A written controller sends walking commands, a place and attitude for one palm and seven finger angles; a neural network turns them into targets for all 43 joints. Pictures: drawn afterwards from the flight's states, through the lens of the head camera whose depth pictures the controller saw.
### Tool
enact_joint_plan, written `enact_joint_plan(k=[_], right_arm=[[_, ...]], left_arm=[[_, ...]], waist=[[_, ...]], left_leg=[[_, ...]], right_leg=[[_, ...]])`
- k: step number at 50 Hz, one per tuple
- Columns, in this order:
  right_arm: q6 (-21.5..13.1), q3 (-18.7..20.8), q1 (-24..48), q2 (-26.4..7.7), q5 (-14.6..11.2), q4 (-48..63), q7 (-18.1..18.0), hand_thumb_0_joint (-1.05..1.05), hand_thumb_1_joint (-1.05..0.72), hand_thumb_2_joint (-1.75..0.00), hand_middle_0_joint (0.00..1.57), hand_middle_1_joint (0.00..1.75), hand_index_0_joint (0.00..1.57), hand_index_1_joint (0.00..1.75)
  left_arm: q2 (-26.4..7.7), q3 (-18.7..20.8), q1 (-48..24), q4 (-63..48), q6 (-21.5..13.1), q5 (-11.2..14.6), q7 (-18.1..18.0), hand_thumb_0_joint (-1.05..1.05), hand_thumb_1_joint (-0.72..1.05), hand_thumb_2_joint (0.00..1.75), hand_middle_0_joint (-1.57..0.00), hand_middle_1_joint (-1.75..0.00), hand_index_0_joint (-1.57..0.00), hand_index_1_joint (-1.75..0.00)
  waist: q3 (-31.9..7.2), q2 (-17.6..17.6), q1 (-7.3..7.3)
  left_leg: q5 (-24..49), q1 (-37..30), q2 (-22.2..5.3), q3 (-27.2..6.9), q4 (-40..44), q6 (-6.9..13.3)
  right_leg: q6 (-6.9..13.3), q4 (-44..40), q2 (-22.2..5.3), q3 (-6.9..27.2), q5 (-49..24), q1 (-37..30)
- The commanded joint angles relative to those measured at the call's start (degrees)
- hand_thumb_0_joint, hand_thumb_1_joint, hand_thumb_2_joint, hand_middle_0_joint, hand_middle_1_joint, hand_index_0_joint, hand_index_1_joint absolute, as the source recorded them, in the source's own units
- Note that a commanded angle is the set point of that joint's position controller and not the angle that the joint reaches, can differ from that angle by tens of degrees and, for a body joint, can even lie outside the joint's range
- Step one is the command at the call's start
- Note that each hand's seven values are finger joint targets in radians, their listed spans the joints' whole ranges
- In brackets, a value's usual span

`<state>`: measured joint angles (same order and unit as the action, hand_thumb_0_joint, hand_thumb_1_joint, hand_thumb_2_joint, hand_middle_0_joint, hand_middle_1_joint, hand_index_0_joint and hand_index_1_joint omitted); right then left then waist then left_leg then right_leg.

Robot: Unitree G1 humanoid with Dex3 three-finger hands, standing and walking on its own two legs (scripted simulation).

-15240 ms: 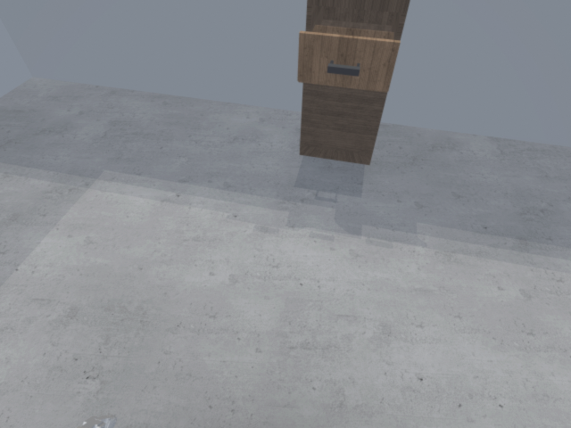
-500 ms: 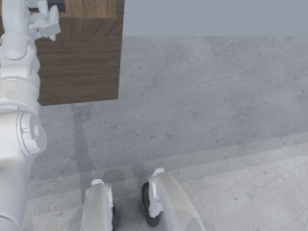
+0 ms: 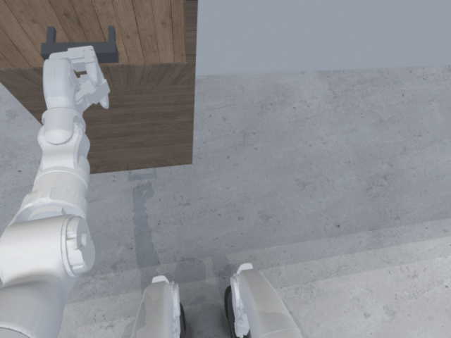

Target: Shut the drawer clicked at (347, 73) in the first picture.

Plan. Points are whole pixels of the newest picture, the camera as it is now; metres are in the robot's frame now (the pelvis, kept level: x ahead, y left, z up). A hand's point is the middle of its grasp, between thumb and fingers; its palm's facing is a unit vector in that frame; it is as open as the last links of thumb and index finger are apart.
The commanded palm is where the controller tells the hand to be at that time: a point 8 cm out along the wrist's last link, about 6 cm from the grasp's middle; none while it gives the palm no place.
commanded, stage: draw the hand back to the body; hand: left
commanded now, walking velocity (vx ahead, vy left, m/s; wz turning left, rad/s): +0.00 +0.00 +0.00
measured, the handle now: (82, 42) +0.62 +0.20 +0.04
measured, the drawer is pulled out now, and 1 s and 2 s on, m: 0.00 0.00 0.00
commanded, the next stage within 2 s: step back with the hand held close in 1.44 s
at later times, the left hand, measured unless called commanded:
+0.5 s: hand (47, 123) +0.41 +0.19 +0.13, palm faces +0.05 -1.00 -0.03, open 3.3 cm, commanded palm +0.37 +0.23 +0.14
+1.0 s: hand out of the picture +0.29 +0.22 +0.23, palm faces +0.31 -0.90 -0.30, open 3.3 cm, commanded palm +0.24 +0.26 +0.25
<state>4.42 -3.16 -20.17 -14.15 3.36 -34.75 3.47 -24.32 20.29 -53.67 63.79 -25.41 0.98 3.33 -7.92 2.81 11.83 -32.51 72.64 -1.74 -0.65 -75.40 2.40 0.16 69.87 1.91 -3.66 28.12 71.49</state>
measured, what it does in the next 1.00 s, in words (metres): rises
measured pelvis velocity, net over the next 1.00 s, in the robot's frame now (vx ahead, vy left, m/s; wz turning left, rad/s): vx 0.06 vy -0.01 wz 0.05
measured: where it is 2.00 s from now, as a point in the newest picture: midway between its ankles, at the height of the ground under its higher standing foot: (207, 337)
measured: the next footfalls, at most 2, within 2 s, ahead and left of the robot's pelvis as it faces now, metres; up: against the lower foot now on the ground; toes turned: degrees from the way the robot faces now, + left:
none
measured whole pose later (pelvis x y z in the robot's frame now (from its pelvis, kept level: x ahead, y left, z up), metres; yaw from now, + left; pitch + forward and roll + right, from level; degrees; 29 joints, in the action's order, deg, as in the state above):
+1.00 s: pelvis +0.06 -0.01 +0.12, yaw +3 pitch -1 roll -1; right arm -0.3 -3.7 -10.3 -13.0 -0.8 -31.5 -4.7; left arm -17.3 7.6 15.3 -10.0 -1.0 3.9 -4.9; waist -1.4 3.4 -2.6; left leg -18.5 9.1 0.5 0.6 -28.2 1.4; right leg 0.5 26.3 0.7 -1.6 16.3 9.4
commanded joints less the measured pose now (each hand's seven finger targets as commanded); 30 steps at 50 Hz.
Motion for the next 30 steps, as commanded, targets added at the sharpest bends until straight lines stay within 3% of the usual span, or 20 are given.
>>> enact_joint_plan(k=[1, 3, 5, 8, 10, 12, 13, 17, 19, 21, 22, 24, 26, 28, 29, 30], right_arm=[[-0.33, 4.66, -10.46, -10.42, -0.21, 1.16, -0.77, 0.00, -0.90, -0.90, 0.20, 0.30, 0.20, 0.30], [0.06, 4.96, -10.71, -10.39, -0.19, 1.07, -0.81, 0.00, -0.90, -0.90, 0.20, 0.30, 0.20, 0.30], [0.74, 5.35, -9.96, -10.45, -0.76, 2.89, -0.61, 0.00, -0.90, -0.90, 0.20, 0.30, 0.20, 0.30], [1.18, 5.57, -8.62, -9.71, -2.23, 5.85, -0.57, 0.00, -0.90, -0.90, 0.20, 0.30, 0.20, 0.30], [1.08, 5.62, -7.39, -9.19, -3.33, 7.26, -0.84, 0.00, -0.90, -0.90, 0.20, 0.30, 0.20, 0.30], [0.51, 5.70, -6.21, -8.62, -4.13, 8.45, -1.45, 0.00, -0.90, -0.90, 0.20, 0.30, 0.20, 0.30], [0.09, 5.52, -5.61, -8.58, -4.39, 8.58, -1.97, 0.00, -0.90, -0.90, 0.20, 0.30, 0.20, 0.30], [-1.66, 5.46, -3.55, -8.10, -4.82, 7.87, -2.98, 0.00, -0.90, -0.90, 0.20, 0.30, 0.20, 0.30], [-2.50, 5.47, -2.55, -8.13, -5.08, 7.80, -3.35, 0.00, -0.90, -0.90, 0.20, 0.30, 0.20, 0.30], [-3.14, 5.33, -1.15, -8.11, -5.25, 8.13, -3.58, 0.00, -0.90, -0.90, 0.20, 0.30, 0.20, 0.30], [-3.38, 5.27, -0.55, -8.26, -5.36, 8.42, -3.72, 0.00, -0.90, -0.90, 0.20, 0.30, 0.20, 0.30], [-3.97, 5.07, 1.11, -8.10, -5.76, 9.58, -4.08, 0.00, -0.90, -0.90, 0.20, 0.30, 0.20, 0.30], [-4.60, 4.85, 2.65, -8.03, -6.06, 10.57, -4.40, 0.00, -0.90, -0.90, 0.20, 0.30, 0.20, 0.30], [-5.39, 4.58, 4.16, -7.94, -6.23, 11.83, -4.69, 0.00, -0.90, -0.90, 0.20, 0.30, 0.20, 0.30], [-4.13, 5.00, 8.92, -7.03, -6.18, 13.52, -5.69, 0.00, -0.90, -0.90, 0.20, 0.30, 0.20, 0.30], [-4.12, 4.75, 8.98, -6.19, -6.01, 14.74, -6.35, 0.00, -0.90, -0.90, 0.20, 0.30, 0.20, 0.30]], left_arm=[[-7.72, -1.35, -25.01, -14.38, -5.73, 1.69, 0.24, 0.00, 0.90, 0.90, -1.40, -1.60, -1.40, -1.60], [-6.78, -1.75, -22.58, -14.45, -6.12, 1.98, 0.66, 0.00, 0.90, 0.90, -1.40, -1.60, -1.40, -1.60], [-8.99, 0.62, -15.51, -20.14, -5.69, 2.96, 1.01, 0.00, 0.90, 0.90, -1.40, -1.60, -1.40, -1.60], [-6.37, -1.18, -2.53, -28.66, -2.80, 5.21, 2.10, 0.00, 0.90, 0.90, -1.40, -1.60, -1.40, -1.60], [-5.76, -1.49, 3.78, -36.03, -0.76, 6.98, 2.37, 0.00, 0.90, 0.90, -1.40, -1.60, -1.40, -1.60], [-4.35, -2.02, 9.94, -41.56, 0.69, 8.54, 2.30, 0.00, 0.90, 0.90, -1.40, -1.60, -1.40, -1.60], [-4.60, -2.10, 11.85, -43.40, 0.93, 8.93, 2.14, 0.00, 0.90, 0.90, -1.40, -1.60, -1.40, -1.60], [-0.24, -5.66, 15.91, -47.04, 0.89, 9.84, 2.25, 0.00, 0.90, 0.90, -1.40, -1.60, -1.40, -1.60], [0.15, -6.86, 18.14, -49.71, 0.70, 10.04, 3.26, 0.00, 0.90, 0.90, -1.40, -1.60, -1.40, -1.60], [2.06, -8.85, 21.59, -49.60, 1.64, 10.69, 4.81, 0.00, 0.90, 0.90, -1.40, -1.60, -1.40, -1.60], [1.74, -8.67, 23.17, -49.81, 2.24, 11.13, 5.53, 0.00, 0.90, 0.90, -1.40, -1.60, -1.40, -1.60], [1.06, -8.30, 26.29, -52.52, 3.42, 11.81, 6.78, 0.00, 0.90, 0.90, -1.40, -1.60, -1.40, -1.60], [1.09, -7.79, 29.78, -54.38, 4.95, 12.98, 7.34, 0.00, 0.90, 0.90, -1.40, -1.60, -1.40, -1.60], [0.10, -6.85, 32.43, -57.72, 6.01, 13.80, 7.54, 0.00, 0.90, 0.90, -1.40, -1.60, -1.40, -1.60], [-4.90, -9.18, 33.86, -63.83, 8.92, 6.37, 1.76, 0.00, 0.90, 0.90, -1.40, -1.60, -1.40, -1.60], [-1.84, -10.63, 36.16, -67.84, 11.02, 5.79, -1.32, 0.00, 0.90, 0.90, -1.40, -1.60, -1.40, -1.60]], waist=[[-32.48, 7.94, 1.43], [-33.36, 8.05, 0.91], [-38.41, 8.83, -2.45], [-40.05, 6.64, -4.87], [-37.87, 4.15, -5.98], [-34.52, -0.02, -6.41], [-32.43, -0.36, -6.42], [-24.05, 0.31, -5.58], [-22.89, 3.46, -6.01], [-20.12, 2.50, -5.94], [-18.87, 1.69, -6.34], [-18.58, 4.17, -7.60], [-16.87, 1.12, -8.28], [-16.04, 1.07, -8.91], [-18.91, 1.73, -12.03], [-17.33, 2.61, -10.82]], left_leg=[[27.86, -27.57, 0.24, -3.81, 8.33, -1.47], [31.83, -29.50, 0.23, -3.70, 8.00, -1.60], [36.18, -33.21, 0.31, -2.95, 9.63, -1.99], [40.83, -36.24, 0.55, -1.87, 12.84, -1.66], [41.31, -36.34, 0.64, -1.05, 15.48, -1.32], [38.64, -34.60, 1.01, 0.07, 17.85, -0.74], [37.50, -34.38, 1.04, 0.19, 18.79, -0.66], [33.34, -37.37, 1.08, 0.54, 22.26, -0.83], [35.74, -41.85, 0.88, 0.11, 23.52, -1.21], [34.19, -42.70, 0.84, -0.01, 24.96, -1.27], [33.80, -43.01, 0.92, -0.29, 25.81, -1.26], [35.14, -45.42, 0.92, -0.41, 27.35, -1.45], [33.86, -45.44, 0.95, -0.59, 28.86, -1.39], [33.10, -45.88, 1.11, -0.59, 30.19, -1.26], [33.90, -50.60, 1.20, -0.06, 33.70, -1.22], [34.05, -52.74, 0.81, -0.14, 35.12, -1.36]], right_leg=[[1.41, -6.82, 0.98, 1.05, -18.99, -15.26], [1.47, -6.40, 1.02, 1.04, -21.75, -15.73], [1.55, -7.39, 0.98, 1.33, -25.28, -21.40], [1.38, -10.18, 1.16, 1.63, -31.51, -30.16], [1.08, -12.72, 1.19, 1.77, -34.91, -35.43], [0.69, -15.08, 1.05, 2.16, -37.52, -40.59], [0.74, -15.77, 0.85, 2.31, -37.59, -41.64], [0.45, -19.13, 0.90, 1.86, -32.84, -40.35], [0.72, -20.21, 0.80, 1.57, -31.68, -39.51], [0.71, -21.76, 0.71, 1.11, -30.06, -39.86], [0.85, -22.37, 0.71, 0.93, -29.69, -40.62], [1.09, -23.13, 0.47, 0.76, -29.44, -41.72], [1.03, -24.38, 0.43, 0.42, -28.93, -43.66], [1.16, -25.17, 0.29, 0.43, -28.94, -45.78], [1.87, -28.35, -1.16, 3.39, -27.18, -49.53], [1.71, -29.81, -1.34, 2.99, -26.77, -49.65]])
